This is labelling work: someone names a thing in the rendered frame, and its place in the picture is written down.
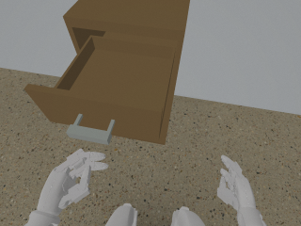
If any left robot forearm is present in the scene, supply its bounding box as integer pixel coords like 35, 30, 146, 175
24, 210, 60, 226

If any left robot hand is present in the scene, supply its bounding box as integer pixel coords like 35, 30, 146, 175
37, 148, 109, 216

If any robot thigh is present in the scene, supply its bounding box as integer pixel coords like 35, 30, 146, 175
105, 205, 138, 226
171, 209, 205, 226

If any robot left thigh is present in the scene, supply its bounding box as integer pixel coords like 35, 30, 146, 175
105, 205, 138, 226

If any right robot hand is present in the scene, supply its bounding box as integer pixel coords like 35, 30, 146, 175
217, 154, 257, 212

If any drawer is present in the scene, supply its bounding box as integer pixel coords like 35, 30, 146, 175
24, 35, 176, 141

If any right robot forearm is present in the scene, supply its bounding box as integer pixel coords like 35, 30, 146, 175
236, 207, 267, 226

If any robot right thigh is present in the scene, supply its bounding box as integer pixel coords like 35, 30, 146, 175
171, 209, 205, 226

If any handle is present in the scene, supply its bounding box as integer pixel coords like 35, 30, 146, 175
66, 113, 116, 145

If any cabinet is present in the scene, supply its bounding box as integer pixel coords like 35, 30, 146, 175
63, 0, 190, 145

